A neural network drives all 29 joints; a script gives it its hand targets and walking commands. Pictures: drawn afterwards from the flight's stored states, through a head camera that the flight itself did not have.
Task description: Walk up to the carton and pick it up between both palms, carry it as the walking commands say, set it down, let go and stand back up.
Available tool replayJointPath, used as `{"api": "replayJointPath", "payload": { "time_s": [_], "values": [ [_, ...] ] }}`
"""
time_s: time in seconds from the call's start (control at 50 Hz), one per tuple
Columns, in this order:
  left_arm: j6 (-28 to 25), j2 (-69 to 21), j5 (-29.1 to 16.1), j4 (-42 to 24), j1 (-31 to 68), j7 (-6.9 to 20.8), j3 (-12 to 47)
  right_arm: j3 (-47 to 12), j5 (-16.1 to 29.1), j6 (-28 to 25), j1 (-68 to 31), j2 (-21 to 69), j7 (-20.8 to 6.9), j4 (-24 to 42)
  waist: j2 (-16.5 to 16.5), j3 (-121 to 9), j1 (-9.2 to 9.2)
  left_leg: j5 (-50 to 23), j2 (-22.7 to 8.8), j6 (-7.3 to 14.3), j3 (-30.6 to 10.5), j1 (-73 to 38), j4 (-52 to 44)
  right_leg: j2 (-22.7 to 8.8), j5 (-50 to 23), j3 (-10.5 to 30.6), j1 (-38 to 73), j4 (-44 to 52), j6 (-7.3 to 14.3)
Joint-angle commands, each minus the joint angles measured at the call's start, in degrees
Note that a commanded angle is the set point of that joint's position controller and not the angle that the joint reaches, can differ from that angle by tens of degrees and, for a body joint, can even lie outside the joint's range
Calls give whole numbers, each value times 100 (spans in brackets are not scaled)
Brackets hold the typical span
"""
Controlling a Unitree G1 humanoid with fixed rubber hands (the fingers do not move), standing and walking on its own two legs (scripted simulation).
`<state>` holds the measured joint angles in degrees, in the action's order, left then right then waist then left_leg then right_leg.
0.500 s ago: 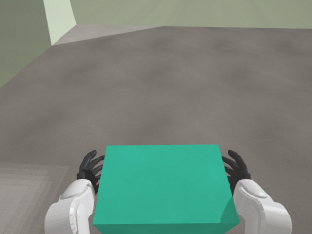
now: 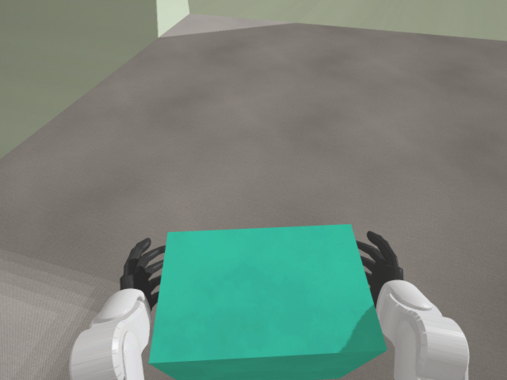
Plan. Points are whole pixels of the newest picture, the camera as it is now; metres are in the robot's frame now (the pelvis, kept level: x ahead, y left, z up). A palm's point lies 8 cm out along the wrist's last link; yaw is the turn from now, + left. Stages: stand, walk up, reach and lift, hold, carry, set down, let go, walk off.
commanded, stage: carry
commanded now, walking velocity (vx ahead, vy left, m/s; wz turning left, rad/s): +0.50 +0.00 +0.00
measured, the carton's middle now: (262, 312) +0.23 +0.01 +0.02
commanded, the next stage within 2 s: none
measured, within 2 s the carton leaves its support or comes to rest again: neither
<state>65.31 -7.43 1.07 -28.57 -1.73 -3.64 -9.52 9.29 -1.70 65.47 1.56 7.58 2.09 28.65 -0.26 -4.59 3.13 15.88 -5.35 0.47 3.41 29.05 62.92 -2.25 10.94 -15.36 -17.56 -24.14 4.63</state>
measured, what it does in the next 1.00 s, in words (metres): walks ahead: left foot, then right foot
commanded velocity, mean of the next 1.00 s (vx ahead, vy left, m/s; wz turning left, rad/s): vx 0.34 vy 0.00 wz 0.00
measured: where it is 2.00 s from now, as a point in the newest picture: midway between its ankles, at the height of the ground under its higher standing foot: (256, 266)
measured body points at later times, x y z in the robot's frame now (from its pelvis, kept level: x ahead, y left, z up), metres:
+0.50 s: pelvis +0.33 +0.06 +0.00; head +0.34 +0.08 +0.45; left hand +0.60 +0.21 +0.07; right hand +0.56 -0.14 +0.08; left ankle +0.34 +0.13 -0.74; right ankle +0.26 -0.06 -0.64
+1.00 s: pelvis +0.64 -0.01 -0.01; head +0.68 -0.02 +0.44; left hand +0.89 +0.17 +0.07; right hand +0.90 -0.17 +0.06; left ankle +0.57 +0.14 -0.68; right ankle +0.71 -0.06 -0.74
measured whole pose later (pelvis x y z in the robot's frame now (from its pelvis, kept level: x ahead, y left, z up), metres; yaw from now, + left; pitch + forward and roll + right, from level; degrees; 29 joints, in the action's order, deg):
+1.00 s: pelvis +0.64 -0.01 -0.01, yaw +0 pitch +4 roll +1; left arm 64.5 -7.4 0.9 -32.0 -1.1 -2.8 -9.5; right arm 9.2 -1.0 65.4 0.5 7.6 2.4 32.4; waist 0.8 -0.4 1.5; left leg 23.5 -4.5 -1.0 3.3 24.1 55.7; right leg -2.0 7.7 -14.3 -23.1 -26.0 6.2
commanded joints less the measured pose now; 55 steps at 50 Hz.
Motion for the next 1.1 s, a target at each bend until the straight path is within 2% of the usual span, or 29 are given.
{"api": "replayJointPath", "payload": {
  "time_s": [0.0, 0.1, 0.2, 0.24, 0.28, 0.3, 0.32, 0.34, 0.36, 0.38, 0.4, 0.42, 0.44, 0.48, 0.6, 0.68, 0.72, 0.76, 0.78, 0.8, 0.82, 0.84, 0.86, 0.88, 0.9, 0.92, 0.94, 1.04, 1.08],
  "values": [
    [-25, -4235, -1689, -489, 2301, 728, 4503, -4107, 1114, -86, -1876, 3968, -389, 357, -572, -842, -208, -446, -224, -71, 79, 672, -825, -1586, 292, 1756, 1352, 1718, 199],
    [30, -3821, -1573, -475, 2032, 670, 4327, -4178, 1143, -18, -1839, 3769, -329, 434, -687, -401, -178, -1163, -127, -61, 596, 535, -2224, -1293, -402, 909, 1523, 1731, 164],
    [158, -3551, -1446, -564, 1931, 565, 4143, -4257, 1293, 140, -2024, 3615, -308, 654, -833, -71, -131, -1259, 22, 42, 983, 194, -3022, -1283, -761, 658, 1724, 1395, 161],
    [211, -3415, -1383, -618, 1893, 517, 4103, -4188, 1319, 212, -2004, 3513, -290, 634, -881, -193, -139, -1081, 172, 94, 1158, -362, -3281, -1293, -1308, 549, 1788, 878, 46],
    [271, -3252, -1317, -698, 1904, 473, 4098, -4079, 1313, 271, -1823, 3437, -269, 509, -589, -716, -300, -786, 411, 198, 1414, -2039, -3537, -997, -1915, 141, 1237, -567, -239],
    [315, -3153, -1250, -712, 1959, 464, 4109, -3988, 1277, 279, -1652, 3308, -252, 380, 27, -957, -433, -80, -242, 514, 63, -3293, -3728, -750, -1651, 200, -59, -2112, -482],
    [331, -3240, -1284, -809, 2086, 473, 4237, -3882, 1305, 254, -1731, 3267, -253, 268, 1815, -1575, -490, 265, -1673, 1216, -2606, -4530, -4713, 92, 435, 199, -1705, -4233, -740],
    [305, -3435, -1330, -717, 2100, 514, 4318, -4063, 1402, 196, -1921, 3390, -269, 563, 1715, -1551, -391, -442, -2063, 1260, -3103, -4300, -5146, 12, 1722, 1019, -2406, -5163, -663],
    [258, -3759, -1496, -806, 2307, 545, 4472, -4035, 1424, 156, -1910, 3657, -287, 676, 1154, -1634, -400, -1426, -1921, 1232, -2502, -4167, -4817, -288, 1534, 1394, -2565, -5556, -567],
    [196, -4038, -1521, -707, 2273, 578, 4470, -4135, 1470, 111, -2005, 3916, -336, 679, 565, -1635, -390, -1741, -1798, 1126, -1990, -3766, -4716, -453, 1212, 1582, -2423, -5574, -557],
    [126, -4140, -1467, -654, 2168, 604, 4383, -4251, 1548, 60, -2152, 4072, -390, 713, 230, -1521, -366, -1681, -1683, 944, -1483, -3252, -4808, -606, 952, 1636, -2234, -5250, -585],
    [74, -4220, -1416, -547, 2039, 602, 4328, -4268, 1583, 18, -2060, 4155, -447, 624, 204, -1499, -336, -1406, -1519, 761, -1081, -3078, -4956, -678, 730, 1570, -2117, -4931, -592],
    [13, -4244, -1358, -511, 1957, 596, 4316, -4292, 1594, -35, -2016, 4161, -487, 586, 271, -1386, -336, -1227, -1418, 676, -823, -3021, -5104, -673, 530, 1471, -2110, -4610, -604],
    [-70, -4182, -1240, -447, 1878, 551, 4299, -4280, 1580, -103, -1908, 4025, -532, 488, 561, -1031, -363, -997, -1275, 667, -512, -2991, -5398, -673, 116, 1315, -2295, -3987, -607],
    [-20, -3904, -1151, -553, 1739, 409, 4323, -4259, 1551, -56, -1892, 3563, -547, 703, 719, -380, -375, -2381, -820, 721, 486, -3241, -5380, -441, -813, 636, -2446, -2163, -581],
    [105, -3678, -1214, -693, 1934, 400, 4366, -4187, 1454, 56, -1837, 3332, -467, 737, 827, -54, -434, -2780, -762, 665, 726, -3222, -5299, -256, -1223, 290, -2007, -1182, -445],
    [153, -3561, -1224, -714, 2033, 403, 4340, -4153, 1397, 92, -1876, 3253, -408, 784, 886, -82, -414, -3852, -778, 514, 927, -3249, -4883, -55, -1299, 175, -1526, -861, -357],
    [188, -3446, -1212, -722, 1958, 412, 4242, -4133, 1356, 134, -1944, 3208, -363, 893, 889, -484, -320, -5052, -671, 291, 1193, -3243, -3826, 339, -1320, -149, -495, -484, -311],
    [195, -3423, -1217, -754, 1897, 419, 4188, -4134, 1350, 162, -1970, 3203, -350, 960, 612, -879, -198, -4918, -454, 127, 1357, -2949, -2820, 441, -1592, -217, 471, -128, -246],
    [214, -3358, -1230, -826, 1865, 424, 4157, -4063, 1332, 206, -1970, 3116, -337, 925, 176, -1361, -71, -3723, -239, -14, 1242, -2035, -1769, -142, -2583, 461, 1730, -113, -183],
    [192, -3355, -1224, -849, 1779, 424, 4124, -4190, 1359, 212, -1918, 3162, -305, 1083, -1303, -2228, -55, -695, 259, -262, 924, -346, 78, -1857, -4498, 2689, 3533, -317, 564],
    [208, -3491, -1334, -747, 1620, 421, 4152, -4227, 1386, 225, -1865, 3259, -300, 1044, -1499, -2317, -125, 1194, 534, -190, 308, 324, 997, -2195, -5132, 3352, 3575, -91, 936],
    [180, -3714, -1415, -818, 1670, 453, 4233, -4269, 1440, 203, -1843, 3551, -320, 989, -998, -2305, -174, 1209, 213, -119, -268, 213, 1168, -2109, -5327, 2895, 3047, -80, 857],
    [143, -3924, -1426, -869, 1749, 498, 4282, -4319, 1505, 170, -1892, 3767, -363, 975, -667, -2243, -171, 1033, 46, -80, -421, 36, 1011, -1998, -4963, 2532, 2568, 29, 703],
    [101, -4100, -1458, -896, 1797, 547, 4315, -4337, 1515, 142, -1860, 3933, -406, 893, -500, -1975, -175, 905, -83, -97, -413, -156, 546, -1847, -4504, 2092, 2044, 181, 510],
    [49, -4213, -1498, -909, 1901, 602, 4356, -4337, 1501, 88, -1900, 4019, -439, 888, -471, -1801, -208, 815, -146, -123, -343, -334, -184, -1623, -4001, 1675, 1710, 281, 252],
    [3, -4273, -1533, -892, 1967, 656, 4372, -4322, 1459, 34, -1882, 4055, -440, 873, -540, -1704, -232, 728, -29, -137, -152, -503, -699, -1513, -3750, 1468, 1479, 399, 161],
    [-71, -4098, -1539, -892, 1844, 732, 4440, -4385, 1350, -48, -1746, 3918, -361, 897, -819, -1569, -259, 360, 161, -174, 234, -817, -2204, -1383, -2976, 1095, 1253, 644, 186],
    [-25, -3940, -1478, -864, 1784, 706, 4393, -4388, 1366, 7, -1811, 3790, -351, 914, -851, -1474, -235, 68, 148, -166, 313, -881, -2517, -1355, -2391, 1060, 1160, 637, 154]
  ]
}}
